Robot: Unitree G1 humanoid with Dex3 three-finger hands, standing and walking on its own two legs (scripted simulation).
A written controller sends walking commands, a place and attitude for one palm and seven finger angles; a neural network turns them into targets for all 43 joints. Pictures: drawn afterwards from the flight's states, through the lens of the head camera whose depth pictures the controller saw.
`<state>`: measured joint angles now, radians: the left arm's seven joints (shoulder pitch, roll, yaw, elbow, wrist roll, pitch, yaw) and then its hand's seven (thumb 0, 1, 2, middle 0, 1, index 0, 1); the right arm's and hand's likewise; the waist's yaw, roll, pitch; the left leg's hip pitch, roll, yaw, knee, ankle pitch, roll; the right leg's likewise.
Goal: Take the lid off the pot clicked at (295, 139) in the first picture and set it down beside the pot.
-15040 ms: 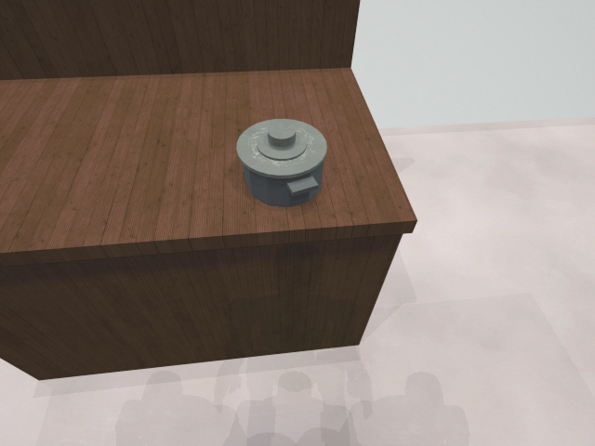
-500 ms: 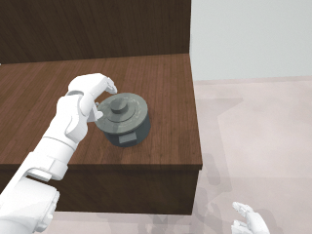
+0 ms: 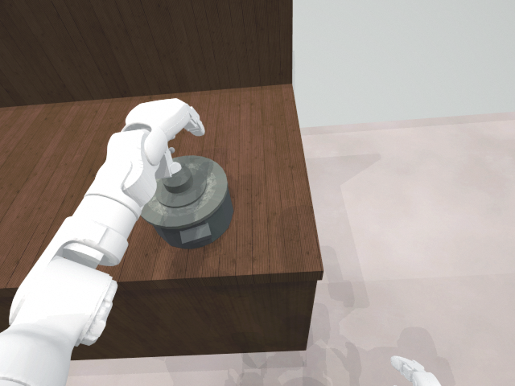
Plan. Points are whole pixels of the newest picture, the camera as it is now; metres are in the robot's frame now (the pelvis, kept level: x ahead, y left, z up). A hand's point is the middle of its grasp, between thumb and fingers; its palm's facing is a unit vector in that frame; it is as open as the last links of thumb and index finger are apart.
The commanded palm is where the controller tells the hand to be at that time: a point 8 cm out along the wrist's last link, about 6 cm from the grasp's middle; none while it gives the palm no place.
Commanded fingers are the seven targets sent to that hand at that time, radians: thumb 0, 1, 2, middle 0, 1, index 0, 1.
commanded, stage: move the open hand above the knob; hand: left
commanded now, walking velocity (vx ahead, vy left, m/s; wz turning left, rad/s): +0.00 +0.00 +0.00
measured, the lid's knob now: (177, 179) +0.46 +0.15 +0.06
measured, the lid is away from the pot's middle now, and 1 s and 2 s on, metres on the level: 0.00 0.00 0.00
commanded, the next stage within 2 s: lower the open fingers around the knob in 1.64 s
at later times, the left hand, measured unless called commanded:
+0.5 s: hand (160, 169) +0.42 +0.15 +0.13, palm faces -0.27 -0.04 -0.96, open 10.0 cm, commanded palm +0.42 +0.15 +0.20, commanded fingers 0.00 -0.29 1.43 -0.84 -0.08 -0.84 -0.08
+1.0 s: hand (162, 160) +0.44 +0.15 +0.13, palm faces -0.25 -0.08 -0.97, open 10.0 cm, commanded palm +0.41 +0.16 +0.20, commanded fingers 0.00 -0.29 1.43 -0.84 -0.08 -0.84 -0.08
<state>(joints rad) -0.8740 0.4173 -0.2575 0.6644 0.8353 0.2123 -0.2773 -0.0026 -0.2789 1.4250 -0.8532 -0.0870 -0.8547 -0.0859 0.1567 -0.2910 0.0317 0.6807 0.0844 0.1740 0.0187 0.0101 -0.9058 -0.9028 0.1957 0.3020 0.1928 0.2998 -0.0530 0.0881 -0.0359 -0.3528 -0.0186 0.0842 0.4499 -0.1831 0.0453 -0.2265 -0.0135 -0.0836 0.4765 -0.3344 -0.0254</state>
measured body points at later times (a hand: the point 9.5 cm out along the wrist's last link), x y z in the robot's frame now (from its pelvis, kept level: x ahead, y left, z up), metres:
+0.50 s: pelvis -0.02 +0.01 +0.00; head +0.01 -0.03 +0.45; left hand +0.43 +0.15 +0.18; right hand +0.15 -0.23 -0.13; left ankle +0.03 +0.10 -0.74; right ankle -0.06 -0.09 -0.74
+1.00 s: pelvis -0.01 +0.01 +0.00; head +0.02 -0.02 +0.45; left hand +0.45 +0.15 +0.18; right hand +0.10 -0.24 -0.14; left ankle +0.03 +0.10 -0.74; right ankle -0.06 -0.09 -0.74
